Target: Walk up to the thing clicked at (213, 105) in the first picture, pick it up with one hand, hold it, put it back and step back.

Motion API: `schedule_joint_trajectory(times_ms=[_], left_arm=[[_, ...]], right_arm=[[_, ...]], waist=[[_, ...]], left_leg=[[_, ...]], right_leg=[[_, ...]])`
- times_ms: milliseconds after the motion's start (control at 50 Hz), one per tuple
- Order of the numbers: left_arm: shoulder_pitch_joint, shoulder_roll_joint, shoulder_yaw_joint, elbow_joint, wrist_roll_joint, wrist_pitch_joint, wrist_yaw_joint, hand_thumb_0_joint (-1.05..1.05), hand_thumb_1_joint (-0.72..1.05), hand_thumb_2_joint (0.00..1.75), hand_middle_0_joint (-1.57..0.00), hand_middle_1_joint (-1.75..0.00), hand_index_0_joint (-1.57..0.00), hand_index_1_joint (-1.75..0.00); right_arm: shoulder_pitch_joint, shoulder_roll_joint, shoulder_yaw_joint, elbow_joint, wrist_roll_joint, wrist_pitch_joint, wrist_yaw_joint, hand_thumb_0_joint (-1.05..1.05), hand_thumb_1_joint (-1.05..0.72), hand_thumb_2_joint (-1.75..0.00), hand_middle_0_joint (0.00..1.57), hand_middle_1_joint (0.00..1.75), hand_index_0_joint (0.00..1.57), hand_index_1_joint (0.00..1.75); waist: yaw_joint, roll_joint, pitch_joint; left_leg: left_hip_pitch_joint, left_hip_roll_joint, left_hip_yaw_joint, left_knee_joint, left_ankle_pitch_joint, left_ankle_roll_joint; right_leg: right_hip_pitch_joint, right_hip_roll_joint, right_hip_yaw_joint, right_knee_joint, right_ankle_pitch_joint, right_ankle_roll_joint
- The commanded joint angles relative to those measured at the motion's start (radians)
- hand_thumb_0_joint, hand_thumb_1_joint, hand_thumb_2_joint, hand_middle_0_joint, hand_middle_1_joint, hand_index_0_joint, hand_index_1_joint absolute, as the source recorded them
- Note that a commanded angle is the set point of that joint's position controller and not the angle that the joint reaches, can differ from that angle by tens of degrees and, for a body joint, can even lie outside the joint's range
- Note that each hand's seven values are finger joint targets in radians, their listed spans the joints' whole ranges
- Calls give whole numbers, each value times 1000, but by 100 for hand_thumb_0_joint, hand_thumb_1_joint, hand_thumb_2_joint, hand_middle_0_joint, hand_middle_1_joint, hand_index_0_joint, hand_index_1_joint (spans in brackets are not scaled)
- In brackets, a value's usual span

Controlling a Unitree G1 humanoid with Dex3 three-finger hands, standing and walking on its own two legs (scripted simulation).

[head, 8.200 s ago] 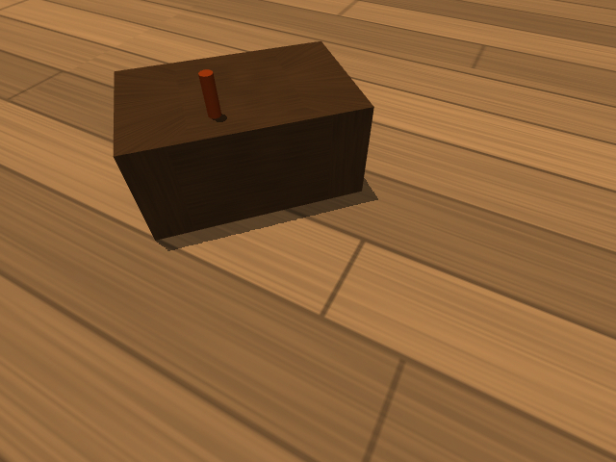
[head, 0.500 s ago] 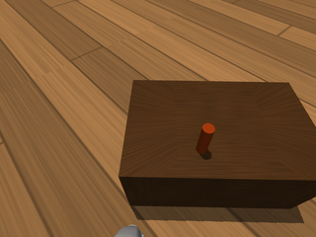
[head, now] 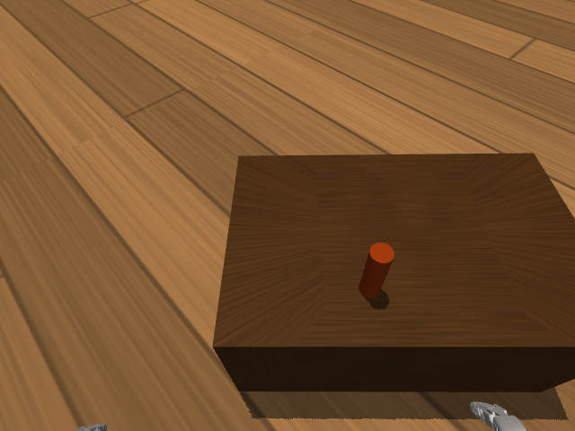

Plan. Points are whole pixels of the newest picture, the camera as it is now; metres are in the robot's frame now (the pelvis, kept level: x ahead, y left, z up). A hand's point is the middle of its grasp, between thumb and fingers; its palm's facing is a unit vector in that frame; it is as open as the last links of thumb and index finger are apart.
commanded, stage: walk up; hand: right
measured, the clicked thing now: (375, 272) +0.47 -0.16 -0.24
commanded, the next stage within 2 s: stand in 0.92 s
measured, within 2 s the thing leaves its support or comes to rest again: neither
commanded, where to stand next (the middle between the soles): +0.02 +0.00 m, yaw +0 degrees
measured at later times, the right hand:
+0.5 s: hand out of the picture +0.07 -0.24 -0.14, palm faces +0.01 +0.94 -0.33, open 7.4 cm
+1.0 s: hand out of the picture +0.09 -0.23 -0.14, palm faces -0.03 +0.95 -0.32, open 7.4 cm
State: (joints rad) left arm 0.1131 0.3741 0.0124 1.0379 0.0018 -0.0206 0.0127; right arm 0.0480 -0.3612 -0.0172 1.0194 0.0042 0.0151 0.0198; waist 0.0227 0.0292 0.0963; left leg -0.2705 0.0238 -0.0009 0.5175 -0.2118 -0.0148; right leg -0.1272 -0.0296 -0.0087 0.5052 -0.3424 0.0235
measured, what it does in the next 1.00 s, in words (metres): stands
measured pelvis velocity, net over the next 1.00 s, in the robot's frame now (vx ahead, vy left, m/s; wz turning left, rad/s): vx -0.01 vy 0.01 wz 0.01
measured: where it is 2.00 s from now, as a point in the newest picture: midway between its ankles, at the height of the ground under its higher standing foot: outside the picture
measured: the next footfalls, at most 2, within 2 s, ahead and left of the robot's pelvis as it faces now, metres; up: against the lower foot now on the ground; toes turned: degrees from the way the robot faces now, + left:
none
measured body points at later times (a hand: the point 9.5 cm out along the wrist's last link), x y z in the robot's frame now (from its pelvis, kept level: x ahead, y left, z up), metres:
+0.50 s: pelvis -0.01 +0.02 +0.01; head +0.01 +0.02 +0.46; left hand +0.08 +0.32 -0.12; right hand +0.07 -0.29 -0.12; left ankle +0.04 +0.13 -0.73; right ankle -0.04 -0.13 -0.73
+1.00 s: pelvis -0.01 +0.01 +0.01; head +0.00 +0.02 +0.46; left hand +0.05 +0.32 -0.12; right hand +0.09 -0.28 -0.12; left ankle +0.04 +0.13 -0.73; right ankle -0.04 -0.13 -0.73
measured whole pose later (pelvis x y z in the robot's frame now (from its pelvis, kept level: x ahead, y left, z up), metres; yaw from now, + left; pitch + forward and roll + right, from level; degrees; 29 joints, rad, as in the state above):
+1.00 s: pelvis -0.01 +0.01 +0.01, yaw +1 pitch -2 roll +0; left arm 0.13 0.35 0.01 1.13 0.02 -0.01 0.00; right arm 0.07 -0.34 -0.02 1.13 -0.01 0.01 0.02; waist 0.01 0.01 0.04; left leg -0.21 0.00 -0.01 0.35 -0.11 0.00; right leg -0.05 -0.05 -0.02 0.32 -0.23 0.04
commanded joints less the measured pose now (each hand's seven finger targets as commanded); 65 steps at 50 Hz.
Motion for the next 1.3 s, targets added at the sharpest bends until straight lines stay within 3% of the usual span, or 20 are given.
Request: schedule_joint_trajectory(times_ms=[0,60,160,260,380,460,560,680,820,880,900,1000,1100,1280], left_arm=[[-34,221,40,-39,-3,-21,14,0,90,90,-20,-30,-20,-30],[-48,218,40,-23,-3,-17,12,0,90,90,-20,-30,-20,-30],[-82,220,35,-5,1,-11,7,0,90,90,-20,-30,-20,-30],[-87,212,36,12,4,-7,2,0,90,90,-20,-30,-20,-30],[-65,201,37,30,10,-1,-2,0,90,90,-20,-30,-20,-30],[-56,193,39,37,10,-4,-4,0,90,90,-20,-30,-20,-30],[-60,197,41,36,11,-8,-3,0,90,90,-20,-30,-20,-30],[-42,199,40,32,12,-9,-1,0,90,90,-20,-30,-20,-30],[-41,198,39,35,13,-7,-1,0,90,90,-20,-30,-20,-30],[-35,201,40,32,15,-9,-1,0,90,90,-20,-30,-20,-30],[0,188,35,41,17,-9,-3,0,90,90,-20,-30,-20,-30],[3,192,35,29,19,-11,-6,0,90,90,-20,-30,-20,-30],[8,198,38,19,14,-16,-5,0,90,90,-20,-30,-20,-30],[19,191,36,19,14,-7,-4,0,90,90,-20,-30,-20,-30]], right_arm=[[-43,-199,-43,-39,1,-18,-12,0,-90,-90,20,30,20,30],[-56,-199,-40,-16,1,-18,-11,0,-90,-90,20,30,20,30],[-66,-193,-36,10,1,-17,-9,0,-90,-90,20,30,20,30],[-54,-201,-39,35,-3,-24,-11,0,-90,-90,20,30,20,30],[-61,-208,-47,40,-11,-25,-12,0,-90,-90,20,30,20,30],[-56,-202,-48,41,-11,-27,-11,0,-90,-90,20,30,20,30],[-33,-196,-49,47,-10,-27,-11,0,-90,-90,20,30,20,30],[-33,-197,-46,42,-8,-24,-11,0,-90,-90,20,30,20,30],[-31,-197,-46,47,-8,-20,-11,0,-90,-90,20,30,20,30],[-29,-197,-45,41,-8,-19,-9,0,-90,-90,20,30,20,30],[6,-194,-38,54,-12,-29,-12,0,-90,-90,20,30,20,30],[-10,-205,-40,51,-14,-38,-15,0,-90,-90,20,30,20,30],[-3,-202,-37,49,-13,-46,-16,0,-90,-90,20,30,20,30],[2,-207,-32,55,-9,-47,-24,0,-90,-90,20,30,20,30]], waist=[[-15,-58,-173],[-12,-42,-185],[-17,-40,-134],[-19,-9,-152],[-19,6,-120],[-20,9,-118],[-29,-9,-143],[-26,-20,-144],[-30,-22,-114],[-29,-26,-122],[-33,-53,-137],[-30,-25,-83],[-28,-26,-124],[-24,-12,-124]], left_leg=[[181,98,-68,-49,351,70],[200,106,-70,-82,372,66],[192,103,-71,-145,265,52],[181,108,-81,-186,241,47],[135,115,-114,-246,68,52],[124,114,-123,-250,57,49],[146,102,-107,-216,131,44],[161,97,-101,-194,153,46],[128,95,-121,-221,84,42],[132,93,-120,-212,101,43],[153,104,-121,-228,49,40],[130,103,-125,-231,44,40],[161,106,-110,-198,209,42],[165,105,-105,-196,236,36]], right_leg=[[-3,-107,65,-124,414,-44],[24,-105,54,-141,415,-40],[9,-106,64,-206,313,-38],[54,-102,55,-222,277,-42],[31,-89,44,-237,168,-40],[29,-90,44,-243,160,-40],[29,-98,48,-243,202,-41],[11,-102,47,-247,213,-39],[4,-94,43,-253,177,-40],[14,-98,44,-255,189,-39],[2,-109,55,-267,107,-35],[-31,-109,58,-276,92,-32],[7,-115,60,-264,194,-29],[33,-111,52,-255,229,-29]])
